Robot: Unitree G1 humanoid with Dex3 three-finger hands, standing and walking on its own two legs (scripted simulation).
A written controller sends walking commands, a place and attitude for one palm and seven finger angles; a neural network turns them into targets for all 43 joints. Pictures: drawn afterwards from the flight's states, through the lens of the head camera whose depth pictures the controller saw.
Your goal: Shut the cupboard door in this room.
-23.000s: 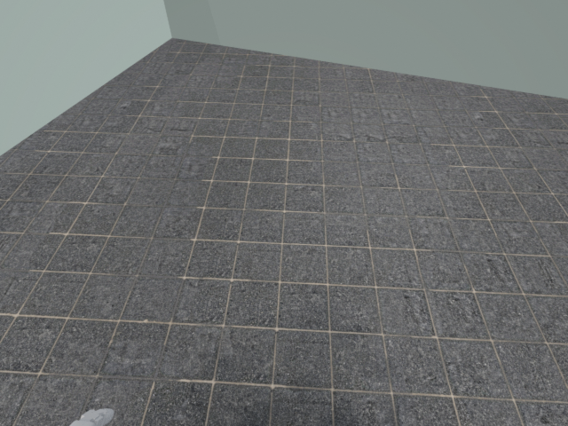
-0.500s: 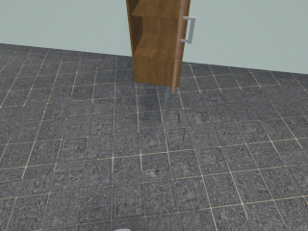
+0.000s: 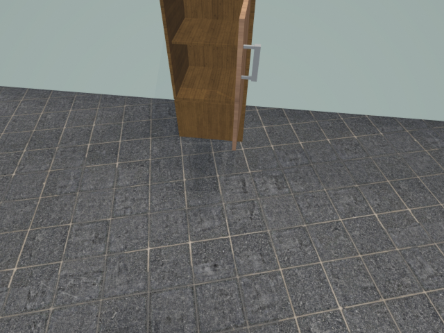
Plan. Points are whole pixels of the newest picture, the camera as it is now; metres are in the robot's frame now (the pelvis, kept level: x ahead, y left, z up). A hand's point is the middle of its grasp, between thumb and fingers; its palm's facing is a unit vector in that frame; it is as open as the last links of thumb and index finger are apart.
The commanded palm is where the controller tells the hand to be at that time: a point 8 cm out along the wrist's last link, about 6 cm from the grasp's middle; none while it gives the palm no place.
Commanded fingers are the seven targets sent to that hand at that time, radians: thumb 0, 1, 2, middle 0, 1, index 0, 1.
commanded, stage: look at it before walking up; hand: left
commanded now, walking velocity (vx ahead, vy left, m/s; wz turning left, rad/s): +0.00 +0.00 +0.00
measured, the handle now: (250, 63) +1.02 -0.05 -0.02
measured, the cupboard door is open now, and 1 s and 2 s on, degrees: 89 89 89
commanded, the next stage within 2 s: walk around to get in front in 0.64 s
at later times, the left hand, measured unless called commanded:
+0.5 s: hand out of the picture -0.09 +0.16 -0.17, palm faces +0.05 -0.99 -0.15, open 7.4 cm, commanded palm none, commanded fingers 0.00 0.90 0.90 -0.20 -0.30 -0.20 -0.30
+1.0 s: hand out of the picture -0.07 +0.19 -0.18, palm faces -0.01 -0.99 -0.15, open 7.4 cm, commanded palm none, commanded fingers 0.00 0.90 0.90 -0.20 -0.30 -0.20 -0.30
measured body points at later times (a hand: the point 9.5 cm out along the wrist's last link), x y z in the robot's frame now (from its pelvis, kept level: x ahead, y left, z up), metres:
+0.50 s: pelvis -0.03 +0.01 +0.01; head -0.02 +0.01 +0.46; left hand -0.09 +0.21 -0.16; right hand -0.05 -0.20 -0.16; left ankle +0.01 +0.14 -0.73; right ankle -0.13 -0.09 -0.73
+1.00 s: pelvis -0.05 +0.03 +0.00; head -0.02 +0.04 +0.44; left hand -0.07 +0.24 -0.17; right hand -0.05 -0.21 -0.16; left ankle +0.01 +0.14 -0.73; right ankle -0.13 -0.09 -0.73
